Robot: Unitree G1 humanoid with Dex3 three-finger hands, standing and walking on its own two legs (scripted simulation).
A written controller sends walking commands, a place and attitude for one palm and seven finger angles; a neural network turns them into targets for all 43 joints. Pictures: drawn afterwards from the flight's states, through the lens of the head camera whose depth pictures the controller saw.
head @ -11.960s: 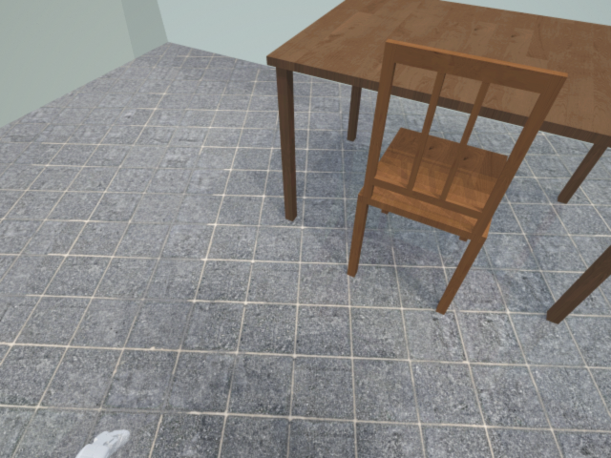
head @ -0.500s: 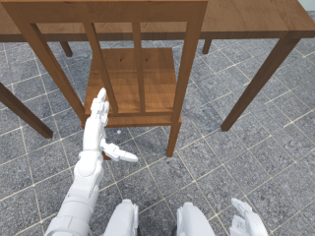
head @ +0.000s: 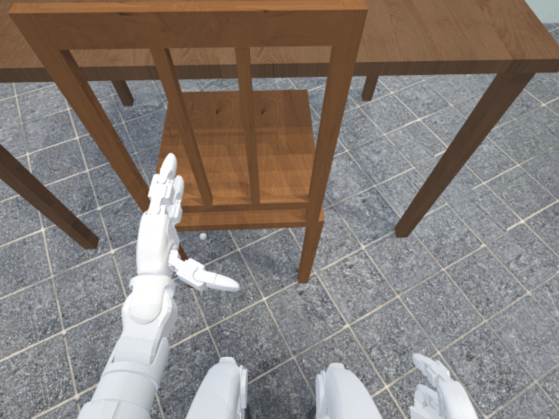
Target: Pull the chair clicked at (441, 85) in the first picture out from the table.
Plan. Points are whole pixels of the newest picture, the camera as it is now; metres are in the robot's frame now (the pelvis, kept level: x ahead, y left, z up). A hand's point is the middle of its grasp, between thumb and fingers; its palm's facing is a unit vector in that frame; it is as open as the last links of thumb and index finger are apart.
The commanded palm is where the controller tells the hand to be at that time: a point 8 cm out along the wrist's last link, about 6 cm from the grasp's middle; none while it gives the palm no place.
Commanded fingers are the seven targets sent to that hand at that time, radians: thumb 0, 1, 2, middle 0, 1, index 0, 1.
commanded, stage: aim the fingers beside a spindle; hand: left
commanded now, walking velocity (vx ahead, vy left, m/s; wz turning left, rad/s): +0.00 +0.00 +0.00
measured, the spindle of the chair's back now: (190, 144) +0.51 +0.15 +0.04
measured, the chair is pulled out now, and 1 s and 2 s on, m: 0.00 0.00 0.00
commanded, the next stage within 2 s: push the fingers through the gap in 0.54 s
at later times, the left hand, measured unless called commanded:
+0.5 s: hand (207, 241) +0.36 +0.11 +0.02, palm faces +0.01 -1.00 -0.05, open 16.9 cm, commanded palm +0.33 +0.16 +0.02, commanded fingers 0.00 -0.50 0.30 -0.06 -0.08 -0.06 -0.08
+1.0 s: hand (199, 218) +0.39 +0.13 +0.03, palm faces +0.02 -1.00 -0.05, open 16.9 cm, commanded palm +0.37 +0.17 +0.02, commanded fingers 0.00 -0.50 0.30 -0.06 -0.08 -0.06 -0.08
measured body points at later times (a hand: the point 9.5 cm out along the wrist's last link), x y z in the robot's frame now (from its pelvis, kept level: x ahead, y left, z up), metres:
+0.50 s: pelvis +0.00 +0.00 +0.00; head +0.10 +0.00 +0.44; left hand +0.35 +0.17 +0.02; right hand +0.14 -0.24 -0.11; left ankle +0.04 +0.12 -0.62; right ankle +0.02 -0.11 -0.62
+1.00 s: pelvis +0.00 +0.00 +0.00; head +0.11 +0.01 +0.43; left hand +0.38 +0.18 +0.03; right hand +0.13 -0.24 -0.12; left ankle +0.04 +0.12 -0.62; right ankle +0.02 -0.11 -0.62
